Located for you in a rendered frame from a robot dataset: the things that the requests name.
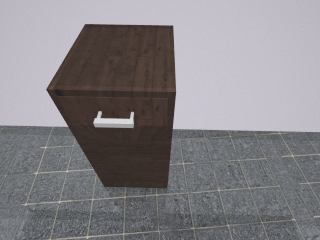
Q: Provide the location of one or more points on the handle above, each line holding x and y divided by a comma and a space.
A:
113, 122

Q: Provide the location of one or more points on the cabinet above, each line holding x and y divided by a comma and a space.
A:
129, 61

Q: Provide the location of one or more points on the drawer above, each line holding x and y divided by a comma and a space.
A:
147, 111

